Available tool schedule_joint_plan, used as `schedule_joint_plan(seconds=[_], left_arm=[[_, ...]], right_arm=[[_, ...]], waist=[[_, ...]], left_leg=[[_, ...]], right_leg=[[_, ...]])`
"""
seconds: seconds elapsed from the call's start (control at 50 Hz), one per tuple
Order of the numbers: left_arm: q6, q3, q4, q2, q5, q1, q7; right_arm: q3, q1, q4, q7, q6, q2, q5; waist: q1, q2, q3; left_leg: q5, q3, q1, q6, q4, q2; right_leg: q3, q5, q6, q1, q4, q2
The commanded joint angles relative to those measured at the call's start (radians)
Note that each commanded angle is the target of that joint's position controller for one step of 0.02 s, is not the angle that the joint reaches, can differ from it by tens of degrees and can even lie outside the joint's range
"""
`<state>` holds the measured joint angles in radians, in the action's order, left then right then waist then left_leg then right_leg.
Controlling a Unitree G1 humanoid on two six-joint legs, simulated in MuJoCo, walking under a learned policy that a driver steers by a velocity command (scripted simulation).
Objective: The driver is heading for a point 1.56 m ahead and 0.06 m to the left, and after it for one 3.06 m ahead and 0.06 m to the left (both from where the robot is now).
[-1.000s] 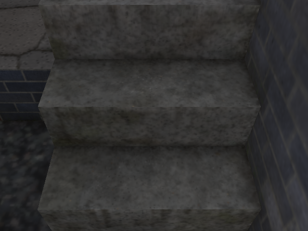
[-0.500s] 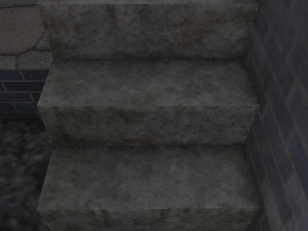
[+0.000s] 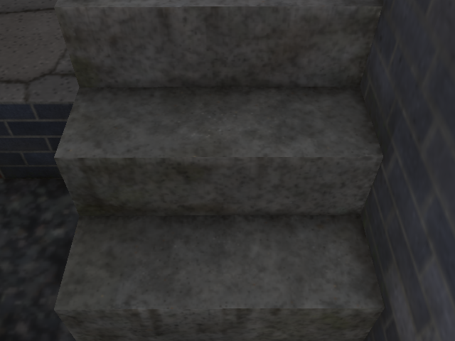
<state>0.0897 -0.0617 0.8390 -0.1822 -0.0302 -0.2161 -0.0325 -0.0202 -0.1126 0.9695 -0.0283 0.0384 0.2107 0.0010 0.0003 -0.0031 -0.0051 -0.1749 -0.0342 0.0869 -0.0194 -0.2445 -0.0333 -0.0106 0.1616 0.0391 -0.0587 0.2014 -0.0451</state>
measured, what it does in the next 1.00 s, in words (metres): stands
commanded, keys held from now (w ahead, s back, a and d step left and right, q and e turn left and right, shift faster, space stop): w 1.00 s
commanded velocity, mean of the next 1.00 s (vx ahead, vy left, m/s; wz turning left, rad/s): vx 0.50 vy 0.00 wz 0.00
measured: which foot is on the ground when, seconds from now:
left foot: down 0.00-1.00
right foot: down 0.00-1.00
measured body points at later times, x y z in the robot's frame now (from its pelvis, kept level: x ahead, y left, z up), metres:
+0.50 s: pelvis +0.00 +0.00 +0.00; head +0.01 +0.00 +0.45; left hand +0.12 +0.22 -0.13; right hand +0.12 -0.24 -0.13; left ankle -0.03 +0.13 -0.75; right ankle -0.04 -0.09 -0.75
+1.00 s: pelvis +0.00 +0.00 +0.00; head +0.01 +0.00 +0.45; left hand +0.12 +0.22 -0.13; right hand +0.12 -0.24 -0.13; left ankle -0.03 +0.13 -0.75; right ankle -0.04 -0.09 -0.75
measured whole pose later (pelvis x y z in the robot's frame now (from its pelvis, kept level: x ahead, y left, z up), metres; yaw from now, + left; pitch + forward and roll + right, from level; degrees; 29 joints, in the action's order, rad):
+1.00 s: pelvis +0.00 +0.00 +0.00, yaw +0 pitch +1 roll +0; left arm 0.09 -0.06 0.83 -0.19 -0.03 -0.21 -0.03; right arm -0.02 -0.12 0.96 -0.03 0.04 0.21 0.00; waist 0.00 0.00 -0.01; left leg -0.18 -0.03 0.09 -0.03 -0.25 -0.04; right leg 0.00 0.16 0.04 -0.06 0.21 -0.05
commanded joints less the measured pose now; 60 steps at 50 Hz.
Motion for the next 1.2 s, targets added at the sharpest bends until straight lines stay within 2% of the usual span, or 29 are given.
schedule_joint_plan(seconds=[0.02, 0.06, 0.16, 0.18, 0.2, 0.24, 0.28, 0.32, 0.36, 0.4, 0.44, 0.5, 0.54, 0.6, 0.64, 0.68, 0.74, 0.78, 0.82, 0.88, 0.92, 0.96, 1.02, 1.06, 1.1, 1.14, 1.2], left_arm=[[0.011, 0.018, -0.060, -0.086, 0.000, 0.013, -0.003], [0.013, 0.018, -0.054, -0.080, 0.000, 0.000, -0.001], [0.012, 0.018, -0.062, -0.088, -0.001, 0.020, -0.002], [0.013, 0.018, -0.056, -0.079, 0.001, 0.001, -0.001], [0.014, 0.018, -0.056, -0.080, 0.000, 0.004, 0.000], [0.011, 0.018, -0.063, -0.086, 0.000, 0.019, -0.002], [0.013, 0.018, -0.057, -0.080, 0.000, 0.005, 0.000], [0.011, 0.018, -0.063, -0.088, -0.002, 0.023, -0.001], [0.014, 0.018, -0.057, -0.081, 0.000, 0.006, 0.000], [0.011, 0.018, -0.064, -0.086, 0.000, 0.021, -0.002], [0.013, 0.018, -0.057, -0.080, 0.000, 0.007, 0.001], [0.011, 0.018, -0.064, -0.087, 0.000, 0.021, -0.002], [0.013, 0.018, -0.058, -0.080, 0.000, 0.007, 0.001], [0.011, 0.018, -0.065, -0.089, -0.001, 0.025, -0.001], [0.013, 0.018, -0.058, -0.081, 0.000, 0.008, 0.001], [0.011, 0.018, -0.065, -0.087, 0.000, 0.023, -0.001], [0.013, 0.018, -0.059, -0.081, -0.001, 0.010, 0.001], [0.011, 0.018, -0.066, -0.088, 0.000, 0.024, -0.001], [0.013, 0.018, -0.060, -0.081, 0.000, 0.009, 0.001], [0.011, 0.018, -0.066, -0.089, -0.001, 0.027, -0.001], [0.013, 0.018, -0.060, -0.081, 0.000, 0.010, 0.001], [0.011, 0.018, -0.067, -0.088, 0.000, 0.025, -0.001], [0.013, 0.018, -0.061, -0.082, -0.001, 0.011, 0.001], [0.011, 0.018, -0.067, -0.088, 0.000, 0.025, -0.001], [0.013, 0.018, -0.061, -0.081, 0.000, 0.011, 0.001], [0.010, 0.018, -0.068, -0.088, 0.000, 0.026, -0.001], [0.013, 0.019, -0.062, -0.082, -0.001, 0.012, 0.001]], right_arm=[[0.018, 0.026, -0.049, -0.005, 0.008, 0.101, -0.002], [0.017, 0.030, -0.052, 0.000, 0.013, 0.093, 0.002], [0.019, 0.029, -0.052, -0.004, 0.010, 0.104, -0.002], [0.017, 0.022, -0.054, -0.001, 0.013, 0.094, 0.001], [0.018, 0.027, -0.054, 0.000, 0.014, 0.094, 0.002], [0.018, 0.022, -0.052, -0.005, 0.009, 0.103, -0.002], [0.017, 0.028, -0.055, -0.001, 0.013, 0.094, 0.002], [0.018, 0.029, -0.054, -0.004, 0.010, 0.104, -0.002], [0.018, 0.025, -0.055, -0.001, 0.013, 0.096, 0.002], [0.018, 0.021, -0.053, -0.005, 0.009, 0.104, -0.002], [0.017, 0.027, -0.056, -0.001, 0.013, 0.094, 0.002], [0.018, 0.021, -0.053, -0.005, 0.008, 0.104, -0.002], [0.017, 0.027, -0.056, -0.001, 0.013, 0.095, 0.003], [0.018, 0.027, -0.054, -0.004, 0.009, 0.105, -0.001], [0.017, 0.027, -0.057, -0.001, 0.013, 0.095, 0.003], [0.018, 0.022, -0.054, -0.005, 0.008, 0.104, -0.001], [0.017, 0.030, -0.059, 0.000, 0.014, 0.096, 0.003], [0.018, 0.022, -0.055, -0.005, 0.009, 0.105, -0.002], [0.017, 0.028, -0.058, -0.001, 0.013, 0.096, 0.003], [0.018, 0.028, -0.056, -0.004, 0.009, 0.105, -0.001], [0.017, 0.028, -0.058, -0.001, 0.013, 0.096, 0.003], [0.018, 0.023, -0.055, -0.005, 0.009, 0.105, -0.001], [0.018, 0.031, -0.060, 0.000, 0.014, 0.096, 0.004], [0.018, 0.023, -0.056, -0.005, 0.009, 0.106, -0.001], [0.017, 0.029, -0.059, -0.001, 0.013, 0.097, 0.003], [0.018, 0.025, -0.056, -0.005, 0.009, 0.105, -0.001], [0.018, 0.032, -0.060, 0.000, 0.014, 0.097, 0.004]], waist=[[-0.004, 0.014, -0.052], [0.001, 0.001, -0.042], [-0.004, 0.014, -0.043], [0.000, 0.005, -0.057], [0.000, 0.004, -0.045], [-0.005, 0.016, -0.055], [0.000, 0.003, -0.044], [-0.005, 0.014, -0.041], [-0.001, 0.004, -0.046], [-0.006, 0.015, -0.056], [0.000, 0.002, -0.044], [-0.006, 0.016, -0.053], [-0.001, 0.001, -0.045], [-0.006, 0.013, -0.042], [-0.001, 0.001, -0.045], [-0.006, 0.014, -0.054], [-0.001, -0.001, -0.043], [-0.006, 0.015, -0.054], [-0.001, 0.000, -0.046], [-0.006, 0.013, -0.042], [-0.001, 0.000, -0.046], [-0.006, 0.013, -0.055], [-0.001, -0.001, -0.043], [-0.007, 0.015, -0.055], [-0.001, 0.000, -0.046], [-0.006, 0.013, -0.054], [-0.001, -0.001, -0.043]], left_leg=[[0.259, 0.078, -0.005, 0.039, -0.002, -0.115], [0.249, 0.078, 0.002, 0.035, 0.010, -0.118], [0.257, 0.078, 0.001, 0.038, -0.001, -0.116], [0.250, 0.076, -0.002, 0.034, 0.006, -0.119], [0.249, 0.077, 0.002, 0.033, 0.008, -0.119], [0.255, 0.077, -0.003, 0.037, -0.004, -0.116], [0.246, 0.076, 0.002, 0.032, 0.008, -0.119], [0.257, 0.077, 0.001, 0.037, -0.003, -0.116], [0.248, 0.076, 0.001, 0.032, 0.007, -0.119], [0.255, 0.076, -0.004, 0.036, -0.006, -0.116], [0.246, 0.076, 0.002, 0.031, 0.007, -0.119], [0.257, 0.076, -0.004, 0.036, -0.006, -0.117], [0.247, 0.075, 0.001, 0.031, 0.006, -0.119], [0.255, 0.076, 0.000, 0.035, -0.004, -0.116], [0.249, 0.075, 0.000, 0.031, 0.005, -0.120], [0.257, 0.075, -0.005, 0.035, -0.006, -0.117], [0.251, 0.076, 0.000, 0.031, 0.006, -0.121], [0.259, 0.075, -0.006, 0.035, -0.006, -0.117], [0.249, 0.075, -0.001, 0.031, 0.006, -0.120], [0.258, 0.075, -0.002, 0.035, -0.005, -0.117], [0.251, 0.075, -0.002, 0.031, 0.005, -0.120], [0.260, 0.075, -0.007, 0.035, -0.007, -0.117], [0.253, 0.075, -0.002, 0.031, 0.005, -0.121], [0.262, 0.075, -0.007, 0.035, -0.007, -0.118], [0.251, 0.075, -0.002, 0.030, 0.005, -0.120], [0.261, 0.074, -0.007, 0.035, -0.007, -0.117], [0.254, 0.075, -0.002, 0.030, 0.005, -0.121]], right_leg=[[0.115, -0.276, -0.016, 0.031, 0.005, 0.159], [0.110, -0.214, -0.017, 0.025, -0.013, 0.156], [0.116, -0.267, -0.016, 0.028, 0.001, 0.157], [0.109, -0.233, -0.016, 0.032, -0.008, 0.156], [0.110, -0.221, -0.016, 0.027, -0.011, 0.154], [0.116, -0.279, -0.016, 0.033, 0.006, 0.157], [0.111, -0.215, -0.016, 0.025, -0.012, 0.153], [0.117, -0.265, -0.015, 0.025, 0.001, 0.155], [0.111, -0.222, -0.016, 0.026, -0.011, 0.153], [0.117, -0.279, -0.015, 0.031, 0.007, 0.156], [0.111, -0.214, -0.016, 0.023, -0.011, 0.152], [0.117, -0.278, -0.015, 0.029, 0.006, 0.156], [0.112, -0.215, -0.016, 0.023, -0.011, 0.152], [0.118, -0.262, -0.015, 0.023, 0.002, 0.154], [0.112, -0.214, -0.016, 0.022, -0.011, 0.152], [0.117, -0.273, -0.015, 0.028, 0.007, 0.155], [0.112, -0.210, -0.016, 0.019, -0.012, 0.151], [0.117, -0.274, -0.015, 0.027, 0.007, 0.154], [0.112, -0.212, -0.016, 0.021, -0.010, 0.151], [0.118, -0.259, -0.015, 0.021, 0.003, 0.153], [0.112, -0.212, -0.016, 0.020, -0.010, 0.151], [0.117, -0.270, -0.015, 0.026, 0.008, 0.154], [0.112, -0.208, -0.016, 0.017, -0.011, 0.151], [0.117, -0.272, -0.015, 0.025, 0.008, 0.154], [0.112, -0.210, -0.016, 0.019, -0.009, 0.150], [0.117, -0.268, -0.015, 0.024, 0.008, 0.153], [0.112, -0.207, -0.016, 0.016, -0.010, 0.150]])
